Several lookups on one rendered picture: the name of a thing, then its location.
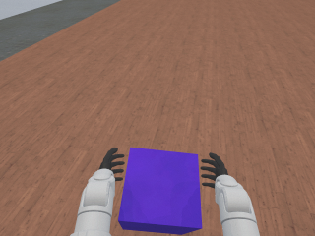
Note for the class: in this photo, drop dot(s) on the robot left hand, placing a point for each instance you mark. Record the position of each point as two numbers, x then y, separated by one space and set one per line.
108 164

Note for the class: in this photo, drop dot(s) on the robot right hand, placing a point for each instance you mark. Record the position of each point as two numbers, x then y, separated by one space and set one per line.
218 170

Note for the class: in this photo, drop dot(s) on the robot left forearm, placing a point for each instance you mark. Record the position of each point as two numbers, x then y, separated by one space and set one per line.
96 205

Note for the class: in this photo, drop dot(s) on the carton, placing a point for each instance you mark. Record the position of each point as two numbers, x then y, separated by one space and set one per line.
161 192

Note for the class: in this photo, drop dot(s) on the robot right forearm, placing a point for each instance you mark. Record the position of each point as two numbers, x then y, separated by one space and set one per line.
237 216

